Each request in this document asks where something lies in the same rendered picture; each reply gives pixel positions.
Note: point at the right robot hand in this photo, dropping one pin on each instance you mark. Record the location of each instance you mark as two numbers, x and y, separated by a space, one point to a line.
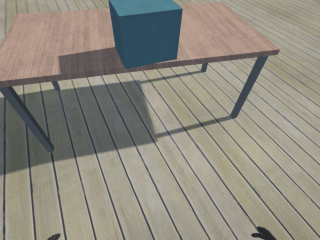
265 234

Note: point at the carton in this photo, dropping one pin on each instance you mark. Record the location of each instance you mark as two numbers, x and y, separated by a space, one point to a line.
145 31

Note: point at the table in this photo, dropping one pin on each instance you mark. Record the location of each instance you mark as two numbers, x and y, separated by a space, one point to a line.
42 47

